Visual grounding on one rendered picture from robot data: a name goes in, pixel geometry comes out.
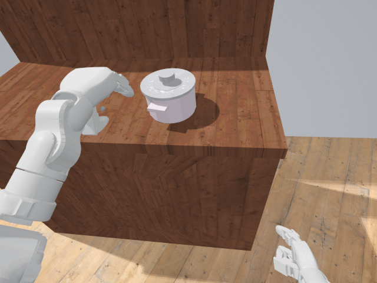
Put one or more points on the right robot forearm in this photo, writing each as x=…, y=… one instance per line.
x=311, y=275

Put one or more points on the right robot hand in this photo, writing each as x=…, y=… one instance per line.
x=290, y=262

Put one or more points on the knob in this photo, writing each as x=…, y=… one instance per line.
x=166, y=76

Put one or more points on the left robot upper arm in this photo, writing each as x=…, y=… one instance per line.
x=21, y=254

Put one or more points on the left robot hand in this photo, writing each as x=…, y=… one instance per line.
x=96, y=83

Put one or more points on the lid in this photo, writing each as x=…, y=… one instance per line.
x=153, y=88

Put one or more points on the table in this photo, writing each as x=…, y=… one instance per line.
x=203, y=181

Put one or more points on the left robot forearm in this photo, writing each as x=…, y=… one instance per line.
x=51, y=151

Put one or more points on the pot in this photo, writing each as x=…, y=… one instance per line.
x=172, y=111

